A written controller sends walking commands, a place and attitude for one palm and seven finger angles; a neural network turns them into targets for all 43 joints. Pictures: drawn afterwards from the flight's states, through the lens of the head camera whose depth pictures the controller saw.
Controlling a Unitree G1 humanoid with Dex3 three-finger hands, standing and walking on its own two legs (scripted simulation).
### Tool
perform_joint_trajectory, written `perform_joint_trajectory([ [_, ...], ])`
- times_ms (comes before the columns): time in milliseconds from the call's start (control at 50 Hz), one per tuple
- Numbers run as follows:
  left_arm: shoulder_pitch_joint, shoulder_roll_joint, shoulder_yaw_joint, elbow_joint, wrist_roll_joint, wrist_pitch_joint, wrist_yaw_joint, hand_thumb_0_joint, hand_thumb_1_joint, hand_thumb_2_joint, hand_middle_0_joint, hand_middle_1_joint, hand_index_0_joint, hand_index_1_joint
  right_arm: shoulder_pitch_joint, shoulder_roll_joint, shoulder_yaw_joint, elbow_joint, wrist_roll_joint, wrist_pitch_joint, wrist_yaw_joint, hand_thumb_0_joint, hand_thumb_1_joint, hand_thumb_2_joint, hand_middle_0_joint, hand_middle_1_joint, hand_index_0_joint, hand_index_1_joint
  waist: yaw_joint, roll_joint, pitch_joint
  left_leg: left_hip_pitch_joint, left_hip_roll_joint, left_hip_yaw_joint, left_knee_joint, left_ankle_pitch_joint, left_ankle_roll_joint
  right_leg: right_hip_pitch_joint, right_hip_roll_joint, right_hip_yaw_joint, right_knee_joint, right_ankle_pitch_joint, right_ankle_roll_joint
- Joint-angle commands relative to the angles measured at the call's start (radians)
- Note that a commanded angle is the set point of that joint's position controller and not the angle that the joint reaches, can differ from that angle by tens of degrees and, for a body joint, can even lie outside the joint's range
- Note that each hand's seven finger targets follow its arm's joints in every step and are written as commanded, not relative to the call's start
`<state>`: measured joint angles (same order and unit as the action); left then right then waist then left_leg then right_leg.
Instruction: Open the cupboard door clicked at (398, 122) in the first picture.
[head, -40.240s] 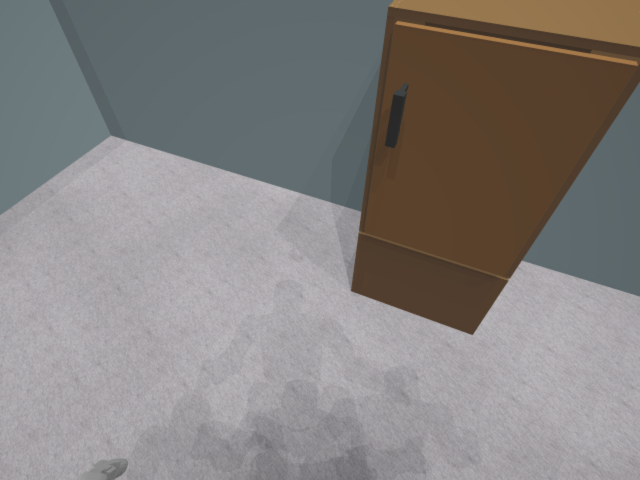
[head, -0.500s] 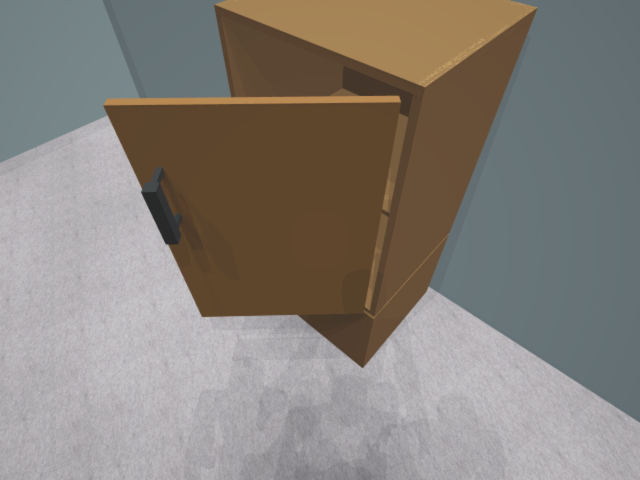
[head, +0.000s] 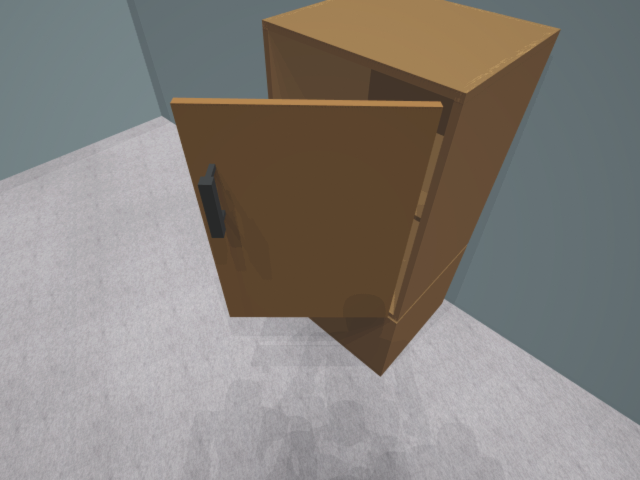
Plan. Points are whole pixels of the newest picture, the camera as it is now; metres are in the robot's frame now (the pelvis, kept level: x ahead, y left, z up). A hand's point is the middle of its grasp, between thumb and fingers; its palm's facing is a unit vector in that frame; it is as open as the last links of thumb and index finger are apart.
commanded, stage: come to a stop and stand still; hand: left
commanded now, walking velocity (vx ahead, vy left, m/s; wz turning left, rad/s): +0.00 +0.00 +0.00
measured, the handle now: (214, 201) +0.55 +0.23 +0.02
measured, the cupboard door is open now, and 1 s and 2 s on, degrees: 43 43 43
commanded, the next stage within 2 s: look again from close up in 0.52 s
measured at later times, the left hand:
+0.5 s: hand out of the picture +0.00 +0.16 -0.18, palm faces +0.01 -0.99 -0.16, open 7.4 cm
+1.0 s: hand out of the picture +0.01 +0.15 -0.17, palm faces +0.01 -0.99 -0.16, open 7.4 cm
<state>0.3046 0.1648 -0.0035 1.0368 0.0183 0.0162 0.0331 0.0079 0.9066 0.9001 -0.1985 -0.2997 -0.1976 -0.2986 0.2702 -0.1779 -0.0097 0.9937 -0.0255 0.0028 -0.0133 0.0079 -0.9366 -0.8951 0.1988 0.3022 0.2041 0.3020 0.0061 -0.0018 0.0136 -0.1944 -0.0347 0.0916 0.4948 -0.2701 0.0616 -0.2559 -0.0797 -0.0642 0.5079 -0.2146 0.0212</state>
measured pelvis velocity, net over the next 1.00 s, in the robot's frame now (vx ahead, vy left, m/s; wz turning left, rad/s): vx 0.02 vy -0.01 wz -0.02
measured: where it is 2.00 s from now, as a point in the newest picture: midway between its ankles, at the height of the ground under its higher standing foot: outside the picture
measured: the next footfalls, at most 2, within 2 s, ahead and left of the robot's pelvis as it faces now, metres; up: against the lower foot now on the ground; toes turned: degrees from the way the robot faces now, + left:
none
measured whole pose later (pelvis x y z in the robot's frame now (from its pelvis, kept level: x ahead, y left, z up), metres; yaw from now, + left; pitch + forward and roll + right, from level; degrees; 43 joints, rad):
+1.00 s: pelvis +0.02 -0.01 +0.01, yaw -1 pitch -2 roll +0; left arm 0.31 0.12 -0.01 1.11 0.01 -0.01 0.04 0.01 0.92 0.90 -0.20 -0.30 -0.20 -0.30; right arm 0.29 -0.12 0.01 1.15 -0.01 -0.02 -0.03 0.01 -0.92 -0.90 0.20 0.30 0.20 0.30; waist 0.00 -0.02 0.04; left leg -0.12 -0.02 0.10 0.42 -0.26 0.04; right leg -0.19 -0.05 -0.05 0.43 -0.20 0.02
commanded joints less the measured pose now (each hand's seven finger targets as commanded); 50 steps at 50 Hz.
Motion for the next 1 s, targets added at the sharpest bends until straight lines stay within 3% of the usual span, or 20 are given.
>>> perform_joint_trajectory([
  [0,0.044,0.076,0.010,-0.030,0.004,-0.024,0.001,0.000,0.900,0.900,-0.200,-0.300,-0.200,-0.300,0.027,-0.120,-0.017,-0.041,0.005,-0.025,-0.002,0.000,-0.900,-0.900,0.200,0.300,0.200,0.300,-0.003,0.035,0.092,-0.163,0.159,-0.204,-0.265,-0.188,-0.008,0.040,-0.016,0.044,-0.062,-0.028,-0.039],
  [340,0.073,0.057,0.003,0.038,-0.002,-0.038,0.009,0.000,0.900,0.900,-0.200,-0.300,-0.200,-0.300,0.080,-0.066,0.001,0.077,0.016,-0.039,-0.011,0.000,-0.900,-0.900,0.200,0.300,0.200,0.300,-0.005,-0.001,0.048,-0.051,0.142,-0.138,-0.197,0.100,-0.019,0.086,-0.045,0.065,-0.101,0.104,-0.034],
  [460,0.062,0.045,0.004,0.046,-0.004,-0.035,0.012,0.000,0.900,0.900,-0.200,-0.300,-0.200,-0.300,0.081,-0.051,0.002,0.103,0.016,-0.038,-0.013,0.000,-0.900,-0.900,0.200,0.300,0.200,0.300,-0.003,0.013,0.079,-0.064,0.143,-0.130,-0.202,0.094,-0.023,0.082,-0.043,0.066,-0.102,0.096,-0.034],
  [700,0.069,0.038,0.006,0.050,-0.005,-0.040,0.013,0.000,0.900,0.900,-0.200,-0.300,-0.200,-0.300,0.084,-0.033,0.000,0.124,0.016,-0.036,-0.015,0.000,-0.900,-0.900,0.200,0.300,0.200,0.300,-0.004,-0.017,0.063,-0.028,0.140,-0.110,-0.187,0.113,-0.026,0.083,-0.045,0.083,-0.118,0.130,-0.040],
  [980,0.077,0.032,0.007,0.054,-0.004,-0.041,0.014,0.000,0.900,0.900,-0.200,-0.300,-0.200,-0.300,0.090,-0.023,0.003,0.139,0.017,-0.037,-0.017,0.000,-0.900,-0.900,0.200,0.300,0.200,0.300,-0.004,-0.006,0.072,-0.017,0.143,-0.106,-0.194,0.123,-0.030,0.085,-0.042,0.083,-0.130,0.134,-0.041],
])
